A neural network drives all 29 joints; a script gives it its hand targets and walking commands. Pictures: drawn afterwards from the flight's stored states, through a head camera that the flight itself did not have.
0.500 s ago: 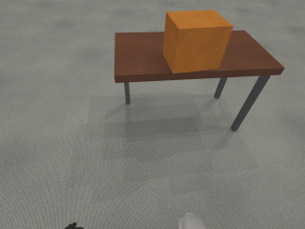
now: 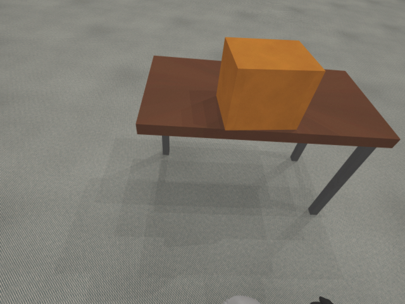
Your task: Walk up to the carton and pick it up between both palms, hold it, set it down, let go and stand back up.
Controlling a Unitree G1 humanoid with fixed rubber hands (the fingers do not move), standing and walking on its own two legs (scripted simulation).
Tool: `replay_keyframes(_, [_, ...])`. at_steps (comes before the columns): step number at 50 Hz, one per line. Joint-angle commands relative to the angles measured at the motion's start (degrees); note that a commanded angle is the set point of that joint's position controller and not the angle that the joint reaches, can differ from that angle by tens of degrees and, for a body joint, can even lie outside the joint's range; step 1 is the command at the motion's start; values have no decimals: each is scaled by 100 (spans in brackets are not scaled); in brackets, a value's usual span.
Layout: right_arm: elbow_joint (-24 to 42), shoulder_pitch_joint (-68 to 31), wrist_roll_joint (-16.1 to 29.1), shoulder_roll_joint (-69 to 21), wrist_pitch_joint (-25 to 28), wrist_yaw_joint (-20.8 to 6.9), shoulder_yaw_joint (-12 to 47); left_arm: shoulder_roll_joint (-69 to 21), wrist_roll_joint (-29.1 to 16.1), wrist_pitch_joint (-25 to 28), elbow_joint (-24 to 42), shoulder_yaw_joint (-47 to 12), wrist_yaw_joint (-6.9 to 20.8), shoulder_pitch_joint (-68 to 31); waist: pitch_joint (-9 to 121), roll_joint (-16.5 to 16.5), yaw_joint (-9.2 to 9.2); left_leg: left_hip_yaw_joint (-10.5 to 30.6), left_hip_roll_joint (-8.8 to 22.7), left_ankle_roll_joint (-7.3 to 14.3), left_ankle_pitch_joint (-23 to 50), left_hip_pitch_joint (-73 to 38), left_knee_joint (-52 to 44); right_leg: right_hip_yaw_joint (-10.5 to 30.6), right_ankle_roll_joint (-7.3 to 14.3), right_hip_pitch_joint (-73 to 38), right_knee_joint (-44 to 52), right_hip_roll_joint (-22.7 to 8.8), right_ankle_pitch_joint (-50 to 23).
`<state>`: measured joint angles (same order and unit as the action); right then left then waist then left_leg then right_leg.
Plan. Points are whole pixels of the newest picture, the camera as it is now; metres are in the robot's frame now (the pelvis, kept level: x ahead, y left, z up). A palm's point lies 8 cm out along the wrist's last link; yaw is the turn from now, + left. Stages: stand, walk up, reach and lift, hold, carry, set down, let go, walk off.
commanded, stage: walk up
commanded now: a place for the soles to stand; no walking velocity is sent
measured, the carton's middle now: (262, 85) +0.82 -0.19 +0.02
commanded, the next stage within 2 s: none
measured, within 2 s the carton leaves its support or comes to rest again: neither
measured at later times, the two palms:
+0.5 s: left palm (154, 291) +0.19 +0.11 -0.11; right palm (376, 260) +0.26 -0.40 -0.09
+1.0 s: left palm (223, 218) +0.36 -0.04 -0.10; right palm out of the picture +0.34 -0.57 -0.12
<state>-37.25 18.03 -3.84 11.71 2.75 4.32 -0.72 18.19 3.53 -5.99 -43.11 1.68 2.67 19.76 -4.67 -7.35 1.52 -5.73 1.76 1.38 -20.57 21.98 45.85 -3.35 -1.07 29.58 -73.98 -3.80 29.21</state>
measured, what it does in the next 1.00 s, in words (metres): steps to the right: right foot, then left foot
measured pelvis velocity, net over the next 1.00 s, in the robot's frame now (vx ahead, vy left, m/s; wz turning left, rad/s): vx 0.25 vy -0.29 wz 0.04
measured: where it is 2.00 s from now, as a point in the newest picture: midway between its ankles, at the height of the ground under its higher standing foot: (259, 300)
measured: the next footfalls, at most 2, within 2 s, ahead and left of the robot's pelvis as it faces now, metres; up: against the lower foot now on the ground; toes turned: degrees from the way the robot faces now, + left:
right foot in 0.24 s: +0.21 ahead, -0.26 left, +0.00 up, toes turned -9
left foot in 0.52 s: +0.27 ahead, -0.06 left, +0.00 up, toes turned +7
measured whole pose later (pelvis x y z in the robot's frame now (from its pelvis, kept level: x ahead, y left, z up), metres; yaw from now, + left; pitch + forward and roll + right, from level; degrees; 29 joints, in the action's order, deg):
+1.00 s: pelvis +0.25 -0.29 -0.01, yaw +2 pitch -3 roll -2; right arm -40.1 17.2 -0.7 18.3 -3.0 2.1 -2.0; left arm 12.9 0.8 -1.6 -39.2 -0.7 0.4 12.1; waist -7.2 3.5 -0.2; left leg 1.8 4.0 -1.3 -34.7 23.6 62.0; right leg -6.1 -0.4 25.2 -47.5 -4.0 18.7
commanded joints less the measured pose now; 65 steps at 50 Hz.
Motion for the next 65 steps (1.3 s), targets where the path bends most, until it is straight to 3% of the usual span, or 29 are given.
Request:
replay_keyframes(1, [301,279,1,1368,197,71,-480,484,-18,268,1003,211,52,-354,-173,1595,-262,2849,2089,1464,-93,-1040,-2755,853,-128,1485,67,-627,-389])
replay_keyframes(8, [187,-142,9,1667,197,-91,-626,100,-212,446,918,304,310,-61,77,2011,-47,937,1372,1023,-1078,417,-2418,-102,129,-912,2434,-418,-1263])
replay_keyframes(10, [204,-401,-11,1635,100,-136,-613,281,-237,529,800,445,289,481,77,1559,373,682,1256,906,-1588,1207,-1788,-686,201,-2280,3050,-98,-1520])
replay_keyframes(11, [195,-189,-35,1352,19,-159,-527,510,-215,586,657,551,241,823,185,842,507,437,924,702,-1545,1408,-823,-774,209,-2815,3261,161,-1150])
replay_keyframes(12, [199,158,13,833,-37,-194,-316,805,-190,660,531,638,168,1333,480,-275,766,17,394,406,-908,1512,997,-371,339,-3238,3658,109,-768])
replay_keyframes(13, [608,239,282,628,-39,-207,-267,1538,-121,695,803,682,87,1109,723,-1686,718,84,-465,3,-1825,2338,2495,2963,1252,-2947,5426,-1569,749])
replay_keyframes(14, [750,-108,296,958,-93,-142,-351,1673,-279,634,944,669,-10,549,534,-1011,677,943,-128,27,-1878,2302,3199,4161,1847,-2399,6272,-2183,1788])
replay_keyframes(15, [725,-275,272,1090,-110,-130,-387,1533,-322,624,982,593,-88,255,89,-613,573,1153,28,12,-1459,2462,3494,4125,1995,-2097,6284,-2262,1883])
replay_keyframes(18, [317,378,263,1078,-85,-148,-434,958,-150,620,919,359,-212,-217,-202,-383,221,976,363,-49,-999,1718,2888,2376,1872,-1334,5575,-1947,371])
replay_keyframes(22, [374,470,314,746,22,-223,-394,831,-80,603,810,220,-202,-318,57,-393,106,523,220,-31,-941,505,651,1197,1647,-1095,5014,-1696,-1830])
replay_keyframes(25, [168,1537,214,886,152,-151,-528,566,-126,481,820,14,-128,-653,729,377,-514,510,-76,193,801,-2004,-1250,130,982,92,3541,-997,-1033])
replay_keyframes(26, [181,1863,81,1365,153,-64,-675,161,-117,485,960,-127,-93,-583,961,1557,-739,2366,903,531,-457,-2772,-1966,-402,481,1000,2046,-475,-621])
replay_keyframes(27, [320,1903,-45,1957,80,67,-805,287,-47,390,1231,-58,-71,-724,891,1920,-772,5337,2436,1158,-1866,-2662,-3164,-133,95,1721,905,200,525])
replay_keyframes(28, [267,1711,-11,1891,-9,145,-779,707,22,212,1199,90,-81,-926,565,1200,-745,5455,2765,1635,-2026,-2242,-3169,405,57,1787,289,-140,754])
replay_keyframes(32, [399,610,-26,1346,109,173,-489,561,37,187,973,154,-53,-568,6,1426,-324,3177,2200,1572,476,-1508,-2499,858,-175,1666,55,-570,-244])
replay_keyframes(36, [337,165,-19,1514,187,62,-518,263,-116,221,1010,183,137,-526,-10,1839,-234,1840,1823,1378,1144,-820,-2315,604,-145,808,1235,-602,-508])
replay_keyframes(39, [495,-365,90,1520,69,-76,-495,157,-288,398,782,213,114,-14,235,2204,-2,807,1155,872,1359,212,-1616,-51,57,-989,2713,-227,-1082])
replay_keyframes(40, [540,-502,147,1521,-4,-138,-438,258,-313,474,635,291,75,361,427,2017,188,605,970,712,1194,587,-1161,-374,99,-1808,3207,34,-1841])
replay_keyframes(42, [564,-102,263,1047,-157,-260,-215,694,-313,611,374,477,-41,842,745,578,359,55,359,242,307,1229,226,-286,156,-2929,3786,215,-2596])
replay_keyframes(43, [683,155,353,727,-190,-296,-100,1166,-257,651,534,523,-120,734,949,-570,360,-75,7,-87,-914,1329,1205,1322,626,-2562,4429,-898,-2088])
replay_keyframes(44, [732,241,418,870,-298,-251,-164,1445,-260,625,845,486,-209,217,878,-691,228,478,-66,-263,-1992,1006,1736,3165,1378,-1574,5560,-1962,-811])
replay_keyframes(45, [656,112,374,1150,-412,-194,-249,1445,-315,585,969,515,-280,-301,613,-287,180,908,229,-266,-1867,738,2150,3538,1800,-986,5894,-2204,61])
replay_keyframes(48, [340,197,324,1178,-418,-181,-265,1182,-275,567,992,369,-385,-630,246,-502,43,967,415,-256,-1450,892,1893,2437,1622,-1057,5319,-1846,-1145])
replay_keyframes(51, [234,292,267,1207,-399,-230,-301,976,-183,605,940,282,-398,-513,529,-584,11,829,362,-250,-1416,511,999,2098,1565,-1466,4907,-1931,-2409])
replay_keyframes(55, [247,295,202,1272,-395,-389,-402,1026,-230,591,1001,233,-464,-570,850,-260,-220,662,206,29,151,-516,-633,1460,1254,-1282,4339,-1800,-3411])
replay_keyframes(57, [340,164,168,1615,-335,-479,-494,873,-339,598,1141,174,-433,-602,1033,605,-319,1460,565,393,1515,-1131,-1391,619,718,-670,3743,-1233,-2791])
replay_keyframes(58, [369,-152,262,1818,-339,-517,-546,651,-447,577,1185,145,-435,-654,984,1215,-233,2089,866,747,1446,-757,-1650,-56,406,-767,3293,-360,-1870])
replay_keyframes(60, [408,-585,362,1567,-359,-556,-433,587,-472,545,1058,161,-477,-581,716,1314,-192,1704,841,1034,1576,-171,-1680,-113,300,-1309,3311,-7,-1294])
replay_keyframes(65, [470,-554,294,1377,-482,-614,-282,1070,-307,695,1013,300,-453,-242,936,727,-166,1064,248,328,1113,-219,-707,1012,824,-1536,4501,-1101,-1744])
